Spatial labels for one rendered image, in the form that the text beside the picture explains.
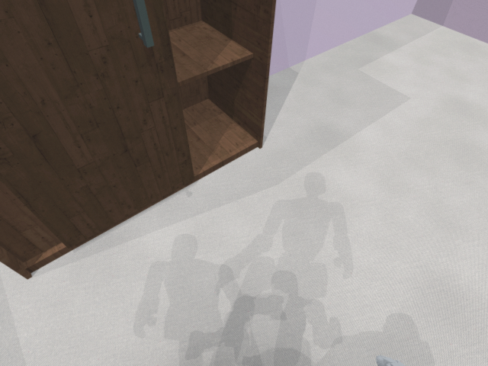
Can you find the wardrobe door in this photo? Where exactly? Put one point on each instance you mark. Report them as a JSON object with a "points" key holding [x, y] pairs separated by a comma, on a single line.
{"points": [[21, 232], [91, 123]]}

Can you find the handle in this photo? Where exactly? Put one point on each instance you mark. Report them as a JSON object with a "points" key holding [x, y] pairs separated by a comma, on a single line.
{"points": [[142, 16]]}

